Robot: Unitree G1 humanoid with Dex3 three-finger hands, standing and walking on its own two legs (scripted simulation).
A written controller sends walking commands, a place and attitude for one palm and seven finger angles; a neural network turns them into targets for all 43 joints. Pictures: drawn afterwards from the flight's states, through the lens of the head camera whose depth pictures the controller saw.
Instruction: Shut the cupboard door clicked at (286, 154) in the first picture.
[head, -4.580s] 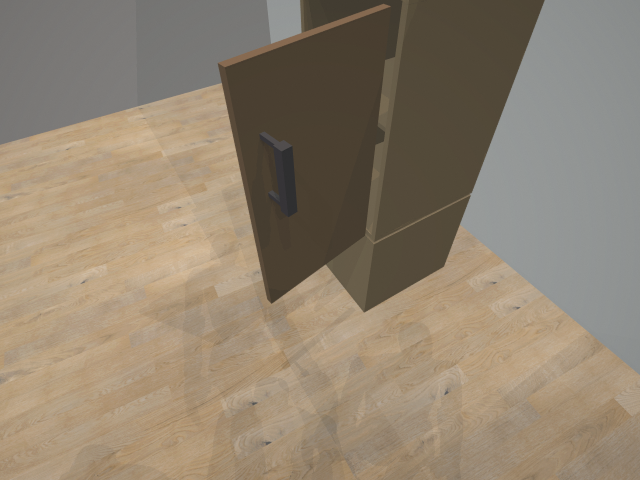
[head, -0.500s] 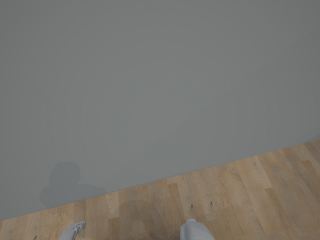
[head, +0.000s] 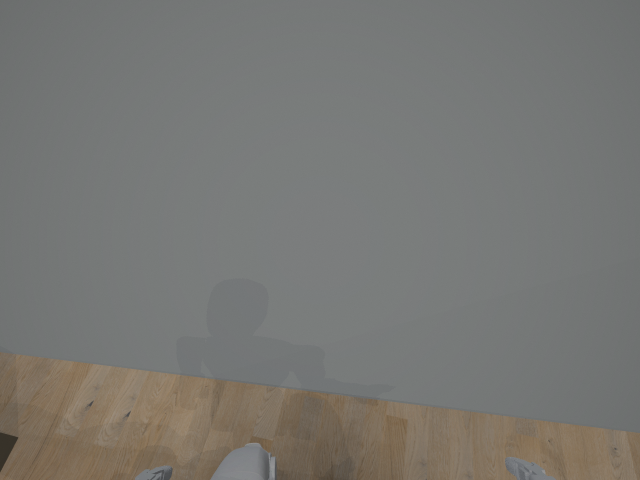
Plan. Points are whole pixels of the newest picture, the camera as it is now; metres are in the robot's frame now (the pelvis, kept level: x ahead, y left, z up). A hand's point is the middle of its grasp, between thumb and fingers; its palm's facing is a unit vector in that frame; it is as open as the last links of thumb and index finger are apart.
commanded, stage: turn to face it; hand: left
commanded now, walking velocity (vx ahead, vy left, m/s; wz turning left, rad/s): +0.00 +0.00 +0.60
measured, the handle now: out of the picture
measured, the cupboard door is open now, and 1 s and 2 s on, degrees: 100 100 100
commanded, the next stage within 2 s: none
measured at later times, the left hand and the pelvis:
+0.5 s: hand out of the picture +0.09 +0.20 -0.16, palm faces +0.26 -0.92 -0.29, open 7.3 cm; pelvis +0.03 -0.04 -0.01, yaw +16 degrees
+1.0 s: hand out of the picture -0.04 +0.18 -0.18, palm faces +0.59 -0.77 -0.26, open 7.3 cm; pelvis +0.04 -0.03 -0.01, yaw +35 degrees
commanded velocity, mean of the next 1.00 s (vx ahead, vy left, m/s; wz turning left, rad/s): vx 0.00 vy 0.00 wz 0.60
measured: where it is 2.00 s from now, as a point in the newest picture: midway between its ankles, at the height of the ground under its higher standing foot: outside the picture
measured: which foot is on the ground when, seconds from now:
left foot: up 0.00-0.08, down 0.10-0.48, up 0.50-0.84, down 0.86-1.00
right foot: down 0.00-0.10, up 0.12-0.48, down 0.50-0.86, up 0.88-1.00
